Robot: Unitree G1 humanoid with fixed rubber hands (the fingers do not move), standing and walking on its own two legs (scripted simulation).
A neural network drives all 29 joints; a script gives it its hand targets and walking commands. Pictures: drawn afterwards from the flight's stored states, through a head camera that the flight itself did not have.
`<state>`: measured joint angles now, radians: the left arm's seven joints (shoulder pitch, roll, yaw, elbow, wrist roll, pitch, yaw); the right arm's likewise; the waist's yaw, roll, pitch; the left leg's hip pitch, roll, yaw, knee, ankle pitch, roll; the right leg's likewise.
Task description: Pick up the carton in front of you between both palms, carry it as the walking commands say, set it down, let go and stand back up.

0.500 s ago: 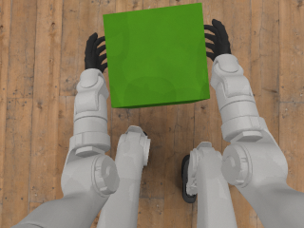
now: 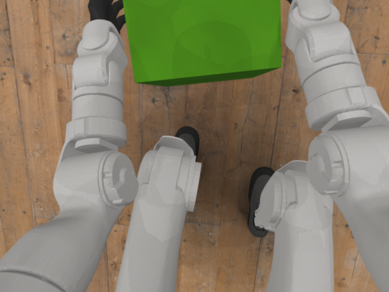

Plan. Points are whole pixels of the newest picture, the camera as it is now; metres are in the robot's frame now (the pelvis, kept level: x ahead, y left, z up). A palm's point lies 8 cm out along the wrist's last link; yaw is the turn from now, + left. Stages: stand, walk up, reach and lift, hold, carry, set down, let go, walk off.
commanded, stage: set down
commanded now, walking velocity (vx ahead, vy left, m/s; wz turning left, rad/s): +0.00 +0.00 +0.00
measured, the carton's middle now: (203, 24) +0.52 +0.13 -0.24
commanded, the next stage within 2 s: none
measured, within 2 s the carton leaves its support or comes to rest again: rests again in 1.06 s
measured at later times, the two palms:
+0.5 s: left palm (112, 25) +0.48 +0.27 -0.17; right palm (298, 3) +0.56 -0.02 -0.19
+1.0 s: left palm (109, 26) +0.48 +0.29 -0.19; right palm (291, 9) +0.55 -0.02 -0.21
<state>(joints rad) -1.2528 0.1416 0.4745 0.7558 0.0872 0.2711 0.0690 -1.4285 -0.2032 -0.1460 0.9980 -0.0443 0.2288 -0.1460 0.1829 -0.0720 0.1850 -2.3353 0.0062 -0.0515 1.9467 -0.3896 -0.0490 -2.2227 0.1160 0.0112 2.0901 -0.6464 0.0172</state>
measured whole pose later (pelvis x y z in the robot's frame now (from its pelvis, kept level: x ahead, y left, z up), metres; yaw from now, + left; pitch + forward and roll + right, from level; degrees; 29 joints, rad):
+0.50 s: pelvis +0.00 -0.01 -0.02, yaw +0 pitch +43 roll +2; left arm -1.30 0.21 0.50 0.92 0.08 0.22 -0.02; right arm -1.50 -0.22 -0.09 1.11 -0.06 0.22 -0.13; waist 0.21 -0.05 0.24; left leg -2.35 0.03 -0.05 2.02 -0.41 -0.07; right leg -2.26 0.15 0.01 2.17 -0.65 0.00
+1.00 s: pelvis +0.00 +0.00 -0.03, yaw +0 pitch +41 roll +2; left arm -1.33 0.27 0.57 1.01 0.08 0.17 -0.05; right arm -1.51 -0.18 -0.15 1.09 -0.15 0.19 -0.04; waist 0.18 0.00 0.29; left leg -2.34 0.03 -0.04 2.04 -0.42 -0.05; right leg -2.24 0.14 0.03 2.20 -0.67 0.01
